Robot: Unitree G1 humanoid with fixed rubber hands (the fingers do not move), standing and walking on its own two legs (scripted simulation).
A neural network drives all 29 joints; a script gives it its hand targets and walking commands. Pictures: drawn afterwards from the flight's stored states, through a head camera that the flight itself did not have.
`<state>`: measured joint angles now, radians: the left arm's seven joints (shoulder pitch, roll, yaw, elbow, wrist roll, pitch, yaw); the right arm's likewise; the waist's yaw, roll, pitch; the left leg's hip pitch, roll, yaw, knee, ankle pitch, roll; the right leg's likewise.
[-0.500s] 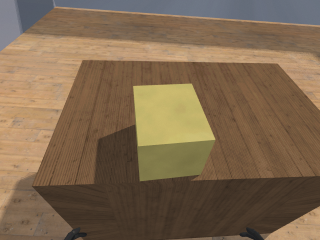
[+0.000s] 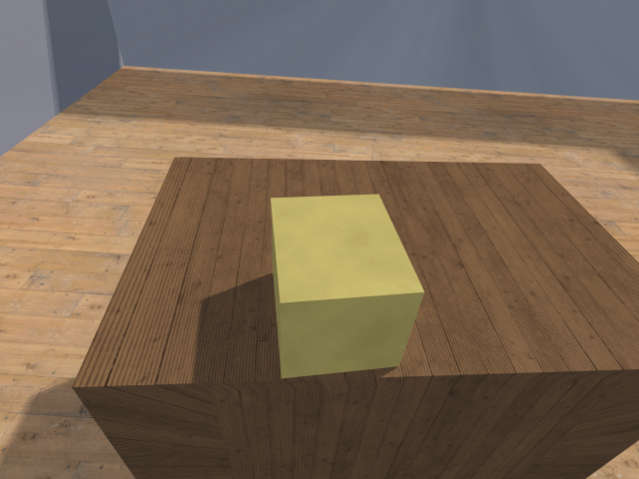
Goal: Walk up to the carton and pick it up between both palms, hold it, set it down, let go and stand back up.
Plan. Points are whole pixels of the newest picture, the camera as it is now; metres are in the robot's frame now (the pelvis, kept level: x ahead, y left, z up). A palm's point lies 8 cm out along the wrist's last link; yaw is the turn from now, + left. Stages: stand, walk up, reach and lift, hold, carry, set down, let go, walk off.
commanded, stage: stand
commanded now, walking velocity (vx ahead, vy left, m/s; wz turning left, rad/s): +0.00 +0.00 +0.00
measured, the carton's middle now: (333, 280) +0.43 +0.01 +0.03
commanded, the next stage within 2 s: none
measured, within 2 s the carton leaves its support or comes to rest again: neither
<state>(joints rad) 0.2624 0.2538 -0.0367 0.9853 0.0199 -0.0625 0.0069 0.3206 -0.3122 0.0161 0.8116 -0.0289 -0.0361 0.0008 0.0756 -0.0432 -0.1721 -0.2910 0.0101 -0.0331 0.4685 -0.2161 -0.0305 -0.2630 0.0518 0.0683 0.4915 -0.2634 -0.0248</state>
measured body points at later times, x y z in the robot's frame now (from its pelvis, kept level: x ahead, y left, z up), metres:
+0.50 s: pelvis -0.01 +0.00 +0.00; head -0.04 +0.01 +0.45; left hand +0.03 +0.25 -0.15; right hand +0.08 -0.28 -0.11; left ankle +0.02 +0.14 -0.74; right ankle -0.01 -0.10 -0.74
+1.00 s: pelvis -0.01 +0.00 +0.00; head -0.04 +0.01 +0.45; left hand +0.02 +0.26 -0.15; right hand +0.08 -0.27 -0.11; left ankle +0.02 +0.14 -0.74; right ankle -0.01 -0.10 -0.74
